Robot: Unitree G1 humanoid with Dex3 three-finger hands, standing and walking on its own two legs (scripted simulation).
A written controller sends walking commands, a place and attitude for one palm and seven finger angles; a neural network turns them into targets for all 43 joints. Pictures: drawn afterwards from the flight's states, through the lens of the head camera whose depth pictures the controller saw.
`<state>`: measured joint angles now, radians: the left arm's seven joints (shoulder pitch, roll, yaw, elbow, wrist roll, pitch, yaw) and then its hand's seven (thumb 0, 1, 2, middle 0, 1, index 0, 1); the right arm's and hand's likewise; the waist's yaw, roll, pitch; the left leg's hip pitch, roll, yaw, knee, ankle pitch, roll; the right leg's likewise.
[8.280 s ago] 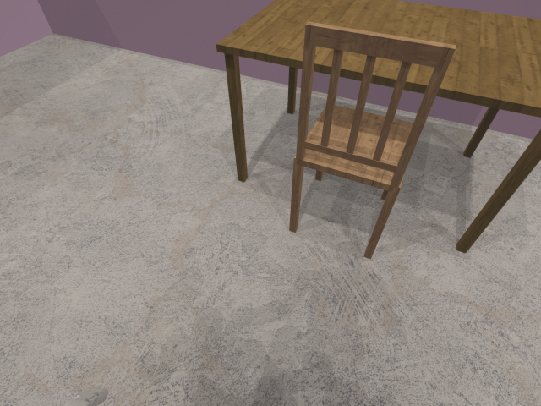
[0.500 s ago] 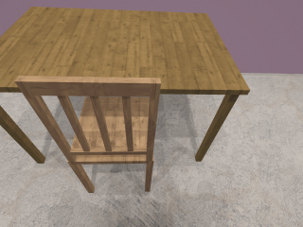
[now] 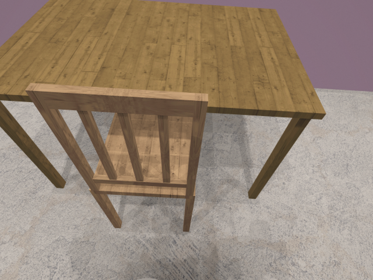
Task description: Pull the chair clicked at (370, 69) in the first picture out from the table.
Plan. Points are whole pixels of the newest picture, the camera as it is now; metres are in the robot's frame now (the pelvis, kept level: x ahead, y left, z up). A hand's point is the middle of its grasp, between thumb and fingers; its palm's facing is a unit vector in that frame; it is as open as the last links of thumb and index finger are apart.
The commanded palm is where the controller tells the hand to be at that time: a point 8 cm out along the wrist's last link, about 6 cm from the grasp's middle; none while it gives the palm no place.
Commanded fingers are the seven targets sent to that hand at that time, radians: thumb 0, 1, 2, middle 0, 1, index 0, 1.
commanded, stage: come to a stop and stand still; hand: left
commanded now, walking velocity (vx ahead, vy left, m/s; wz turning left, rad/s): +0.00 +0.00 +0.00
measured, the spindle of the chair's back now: (133, 151) +0.44 +0.19 -0.06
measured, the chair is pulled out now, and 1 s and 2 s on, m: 0.00 0.00 0.00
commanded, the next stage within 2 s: look again from close up in 0.46 s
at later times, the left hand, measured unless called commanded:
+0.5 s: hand out of the picture -0.08 +0.17 -0.16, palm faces +0.01 -0.98 -0.18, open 7.4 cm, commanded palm none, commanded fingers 0.00 0.90 0.90 -0.20 -0.30 -0.20 -0.30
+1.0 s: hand out of the picture -0.01 +0.22 -0.17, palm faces -0.01 -0.98 -0.21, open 7.4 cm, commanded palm none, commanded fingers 0.00 0.90 0.90 -0.20 -0.30 -0.20 -0.30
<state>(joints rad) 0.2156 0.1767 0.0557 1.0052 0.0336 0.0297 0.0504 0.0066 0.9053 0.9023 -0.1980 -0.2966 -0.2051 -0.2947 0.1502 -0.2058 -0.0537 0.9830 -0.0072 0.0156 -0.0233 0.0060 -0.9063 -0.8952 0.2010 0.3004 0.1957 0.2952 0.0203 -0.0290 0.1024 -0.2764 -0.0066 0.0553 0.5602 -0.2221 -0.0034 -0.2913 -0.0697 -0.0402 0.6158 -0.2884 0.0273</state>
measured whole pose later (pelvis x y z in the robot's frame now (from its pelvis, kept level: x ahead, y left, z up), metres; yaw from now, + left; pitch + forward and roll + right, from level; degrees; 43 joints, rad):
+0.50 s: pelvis -0.04 +0.01 +0.01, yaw -2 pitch -2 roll +0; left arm 0.37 0.13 -0.01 1.13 0.02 0.01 0.04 0.01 0.91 0.90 -0.20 -0.30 -0.20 -0.29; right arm 0.26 -0.17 -0.01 1.12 0.00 0.02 -0.02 0.00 -0.92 -0.89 0.20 0.30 0.20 0.30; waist 0.00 0.00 0.03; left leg -0.24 -0.01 0.08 0.40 -0.12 0.05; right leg -0.11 0.01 -0.01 0.43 -0.28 -0.01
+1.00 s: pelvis -0.03 +0.05 +0.01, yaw -1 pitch +0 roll -1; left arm 0.30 0.17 0.00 1.03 0.02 -0.01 0.05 0.01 0.91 0.90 -0.19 -0.30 -0.20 -0.29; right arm 0.31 -0.15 0.00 1.08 -0.02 0.00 -0.01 0.03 -0.93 -0.89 0.21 0.30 0.20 0.30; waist -0.01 0.00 0.01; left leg -0.32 -0.06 0.09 0.49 -0.18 0.10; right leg -0.18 -0.03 0.00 0.51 -0.33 0.02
